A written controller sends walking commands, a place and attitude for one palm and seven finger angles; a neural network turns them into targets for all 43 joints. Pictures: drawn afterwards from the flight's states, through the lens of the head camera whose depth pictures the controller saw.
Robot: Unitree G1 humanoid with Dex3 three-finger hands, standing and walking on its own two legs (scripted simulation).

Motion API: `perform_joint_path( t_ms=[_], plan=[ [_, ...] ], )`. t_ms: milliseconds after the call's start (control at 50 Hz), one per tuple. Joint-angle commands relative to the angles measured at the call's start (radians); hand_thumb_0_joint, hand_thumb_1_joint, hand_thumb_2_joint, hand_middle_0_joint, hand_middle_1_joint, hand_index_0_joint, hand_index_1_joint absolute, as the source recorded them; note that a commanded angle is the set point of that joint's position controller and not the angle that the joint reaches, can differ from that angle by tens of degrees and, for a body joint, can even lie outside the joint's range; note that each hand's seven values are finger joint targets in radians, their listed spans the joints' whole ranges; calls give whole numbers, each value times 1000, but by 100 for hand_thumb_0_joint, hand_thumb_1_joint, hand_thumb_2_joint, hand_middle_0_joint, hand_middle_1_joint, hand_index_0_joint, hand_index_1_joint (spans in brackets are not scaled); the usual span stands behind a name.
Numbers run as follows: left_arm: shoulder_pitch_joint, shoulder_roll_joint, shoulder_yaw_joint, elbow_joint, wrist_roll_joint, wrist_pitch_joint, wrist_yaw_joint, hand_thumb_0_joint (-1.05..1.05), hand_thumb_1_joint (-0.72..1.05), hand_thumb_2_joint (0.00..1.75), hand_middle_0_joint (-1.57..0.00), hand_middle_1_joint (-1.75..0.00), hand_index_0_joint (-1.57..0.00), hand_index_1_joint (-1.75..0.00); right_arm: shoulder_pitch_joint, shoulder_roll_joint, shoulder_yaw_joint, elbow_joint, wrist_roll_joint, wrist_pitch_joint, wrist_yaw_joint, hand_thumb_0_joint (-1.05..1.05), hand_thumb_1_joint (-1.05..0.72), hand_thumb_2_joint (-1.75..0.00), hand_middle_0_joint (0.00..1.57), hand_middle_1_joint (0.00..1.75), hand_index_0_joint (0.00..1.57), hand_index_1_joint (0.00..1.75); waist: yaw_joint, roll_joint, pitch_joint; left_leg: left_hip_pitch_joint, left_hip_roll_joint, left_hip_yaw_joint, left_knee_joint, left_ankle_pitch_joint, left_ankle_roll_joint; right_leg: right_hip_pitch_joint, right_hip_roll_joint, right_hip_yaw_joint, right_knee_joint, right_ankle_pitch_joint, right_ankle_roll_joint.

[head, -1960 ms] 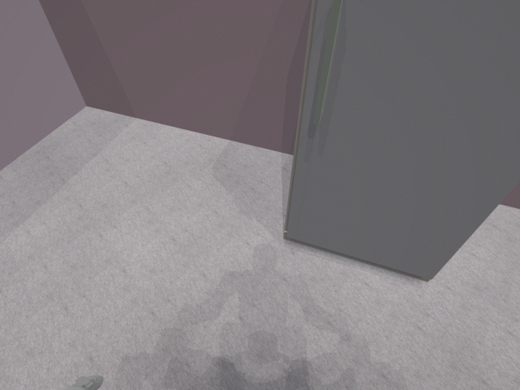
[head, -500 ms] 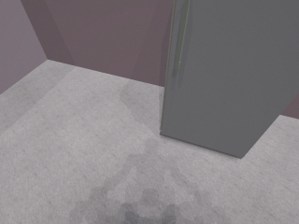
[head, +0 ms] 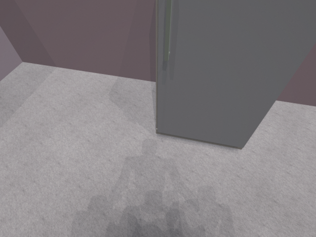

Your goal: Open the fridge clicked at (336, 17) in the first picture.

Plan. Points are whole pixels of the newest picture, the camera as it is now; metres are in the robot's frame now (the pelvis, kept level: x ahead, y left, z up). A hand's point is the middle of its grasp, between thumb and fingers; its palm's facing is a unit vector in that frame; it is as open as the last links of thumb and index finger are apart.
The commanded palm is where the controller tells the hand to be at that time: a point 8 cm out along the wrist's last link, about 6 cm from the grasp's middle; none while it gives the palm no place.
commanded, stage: turn to face it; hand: left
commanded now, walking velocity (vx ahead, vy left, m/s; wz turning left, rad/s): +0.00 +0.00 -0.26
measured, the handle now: (169, 19) +0.84 +0.01 +0.15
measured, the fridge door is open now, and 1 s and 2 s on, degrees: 0 0 0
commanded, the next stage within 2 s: take the last steps up to it in 0.18 s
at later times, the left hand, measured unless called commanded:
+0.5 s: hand out of the picture +0.06 +0.18 -0.16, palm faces -0.11 -0.97 -0.23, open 7.4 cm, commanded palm none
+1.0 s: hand (99, 227) +0.17 +0.19 -0.16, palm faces -0.16 -0.98 -0.14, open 7.3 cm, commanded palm none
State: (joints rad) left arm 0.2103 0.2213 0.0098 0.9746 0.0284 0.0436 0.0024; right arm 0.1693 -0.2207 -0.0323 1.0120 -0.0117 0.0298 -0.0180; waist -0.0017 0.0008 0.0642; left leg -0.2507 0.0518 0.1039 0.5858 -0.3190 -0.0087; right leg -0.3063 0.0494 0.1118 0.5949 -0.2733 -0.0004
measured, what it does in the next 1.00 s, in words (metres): walks ahead: right foot, then left foot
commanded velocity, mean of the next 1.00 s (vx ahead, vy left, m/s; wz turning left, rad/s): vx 0.22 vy -0.04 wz -0.10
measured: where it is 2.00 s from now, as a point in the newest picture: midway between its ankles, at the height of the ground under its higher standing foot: (178, 215)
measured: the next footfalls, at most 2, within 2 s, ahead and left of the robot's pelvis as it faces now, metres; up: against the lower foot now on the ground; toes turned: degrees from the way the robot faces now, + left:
right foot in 0.42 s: -0.01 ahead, -0.11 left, +0.00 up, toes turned -12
left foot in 0.74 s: +0.15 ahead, +0.11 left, +0.00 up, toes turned -1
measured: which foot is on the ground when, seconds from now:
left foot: down 0.00-0.42, up 0.44-0.72, down 0.74-1.00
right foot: down 0.00-0.14, up 0.16-0.40, down 0.42-0.76, up 0.78-1.00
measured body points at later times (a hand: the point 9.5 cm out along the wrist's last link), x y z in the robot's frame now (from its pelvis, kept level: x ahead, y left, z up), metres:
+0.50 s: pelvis -0.01 +0.00 +0.00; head -0.02 -0.01 +0.45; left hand +0.07 +0.23 -0.14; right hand -0.05 -0.23 -0.16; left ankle +0.00 +0.11 -0.70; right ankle -0.05 -0.10 -0.73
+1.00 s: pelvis +0.12 +0.02 +0.02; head +0.13 +0.04 +0.47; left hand +0.18 +0.24 -0.15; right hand +0.02 -0.17 -0.13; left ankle +0.11 +0.11 -0.73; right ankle +0.11 -0.13 -0.66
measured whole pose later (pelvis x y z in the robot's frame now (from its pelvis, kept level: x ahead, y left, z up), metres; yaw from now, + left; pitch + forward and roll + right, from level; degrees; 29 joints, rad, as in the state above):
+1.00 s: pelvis +0.12 +0.02 +0.02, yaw -12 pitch +0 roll -1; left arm 0.28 0.17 0.07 1.06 0.04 0.00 -0.01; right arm 0.41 -0.07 -0.03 1.12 -0.03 -0.07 -0.03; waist -0.01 -0.04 0.01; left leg -0.13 0.04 0.18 0.37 -0.24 0.03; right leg -0.53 -0.09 -0.06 1.03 -0.23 0.01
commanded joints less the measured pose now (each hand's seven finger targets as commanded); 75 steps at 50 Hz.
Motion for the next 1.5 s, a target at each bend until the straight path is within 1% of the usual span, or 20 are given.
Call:
perform_joint_path(
  t_ms=[0,80,140,260,360,400,420,520,680,700,740,760,880,1080,1160,1180,1220,1260,1340,1480],
  plan=[
    [14,219,63,-77,-4,-17,20,0,90,90,-20,-30,-20,-30,43,-100,-36,-63,6,-19,-11,0,-90,-90,20,30,20,30,-7,-179,-84,-21,-10,-44,77,-68,-10,-12,-249,311,-235,207,-130],
    [-31,161,65,-99,-8,-10,22,0,90,90,-20,-30,-20,-30,122,-95,-37,-37,6,-35,-16,0,-90,-90,20,30,20,30,-38,-72,-105,127,46,-106,-105,20,19,-116,-145,196,-147,146,-80],
    [-49,97,63,-111,-7,-2,14,0,90,90,-20,-30,-20,-30,110,-156,-52,-51,-6,-48,-22,0,-90,-90,20,30,20,30,-34,221,-51,66,351,-373,-359,133,185,-209,-20,-53,353,-206,19],
    [-6,19,57,-75,-7,2,1,0,90,90,-20,-30,-20,-30,94,-126,-46,-32,-20,-45,-25,0,-90,-90,20,30,20,30,-7,146,-46,77,268,-124,-244,393,173,-103,-78,-144,255,-195,24],
    [81,23,56,-29,2,-20,-14,0,90,90,-20,-30,-20,-30,147,-139,-51,0,-18,-35,-10,0,-90,-90,20,30,20,30,12,89,-47,-55,231,-97,-173,-96,89,181,-45,-212,-139,-57,-4],
    [194,151,80,11,9,-43,5,0,90,90,-20,-30,-20,-30,99,-31,-24,-48,-5,-39,4,0,-90,-90,20,30,20,30,65,-286,2,-412,38,90,208,-296,-21,352,-348,260,-393,-290,-146],
    [267,170,85,27,-7,-50,16,0,90,90,-20,-30,-20,-30,-13,-65,-29,-87,-15,-35,11,0,-90,-90,20,30,20,30,121,-248,28,-448,39,3,360,-285,-12,266,-430,382,-472,-383,-219],
    [115,97,64,20,3,-85,22,0,90,90,-20,-30,-20,-30,79,-16,-39,-34,-18,-36,34,0,-90,-90,20,30,20,30,-10,-116,72,-299,72,-27,402,-53,-17,44,-309,109,-432,-214,-182],
    [183,82,68,84,-4,-88,10,0,90,90,-20,-30,-20,-30,169,13,-32,-10,-9,-74,27,0,-90,-90,20,30,20,30,-32,-74,28,59,10,52,-44,68,-12,-27,-226,-2,-291,-172,-126],
    [196,54,62,87,-6,-84,6,0,90,90,-20,-30,-20,-30,242,-17,-36,19,-10,-83,17,0,-90,-90,20,30,20,30,-56,18,7,191,27,23,-108,23,-7,-92,-184,-38,-174,-158,-104],
    [161,-36,47,31,-9,-79,-6,0,90,90,-20,-30,-20,-30,449,-185,-73,62,-28,-84,-2,0,-90,-90,20,30,20,30,-120,345,-16,290,408,-540,-420,-352,146,-347,-18,-220,354,-303,-25],
    [94,0,51,16,6,-70,-1,0,90,90,-20,-30,-20,-30,435,-157,-64,78,-26,-79,-10,0,-90,-90,20,30,20,30,-120,297,12,212,422,-607,-485,-438,157,-380,-59,-130,529,-263,-39],
    [136,-44,56,70,8,-57,-25,0,90,90,-20,-30,-20,-30,273,-11,-21,68,-10,-116,-20,0,-90,-90,20,30,20,30,-3,120,37,71,245,-179,-442,23,129,-296,-159,-138,511,36,1],
    [-112,-50,57,-14,0,-62,-28,0,90,90,-20,-30,-20,-30,361,-10,-37,127,-22,-102,-13,0,-90,-90,20,30,20,30,-52,114,93,122,256,-95,-409,193,159,-237,-156,-218,104,59,13],
    [10,-20,70,24,1,-82,-25,0,90,90,-20,-30,-20,-30,321,-30,-41,129,-22,-93,-11,0,-90,-90,20,30,20,30,20,84,7,94,215,-49,-210,304,114,50,-87,-275,-73,86,-16],
    [154,27,80,73,5,-95,-20,0,90,90,-20,-30,-20,-30,317,-22,-42,130,-13,-94,-5,0,-90,-90,20,30,20,30,81,16,-84,45,164,5,-11,340,79,256,-102,-241,-118,101,-39],
    [359,204,112,120,-8,-110,5,0,90,90,-20,-30,-20,-30,319,45,-19,63,4,-89,7,0,-90,-90,20,30,20,30,116,-303,-230,-341,-20,11,559,-268,22,540,-509,327,-305,130,-184],
    [184,132,97,83,-12,-101,12,0,90,90,-20,-30,-20,-30,225,40,-35,55,-3,-77,8,0,-90,-90,20,30,20,30,75,-187,-86,-394,66,-85,700,-140,36,285,-470,241,-389,-145,-192],
    [88,-10,56,69,1,-119,21,0,90,90,-20,-30,-20,-30,245,78,-29,75,-20,-54,13,0,-90,-90,20,30,20,30,-22,-84,-10,-270,101,-58,529,6,-1,68,-345,-77,-391,202,-144],
    [123,39,47,90,-3,-116,19,0,90,90,-20,-30,-20,-30,98,66,-10,10,-12,-59,23,0,-90,-90,20,30,20,30,5,-111,-23,-180,48,8,127,49,-18,151,-312,-145,-312,481,-154]
  ],
)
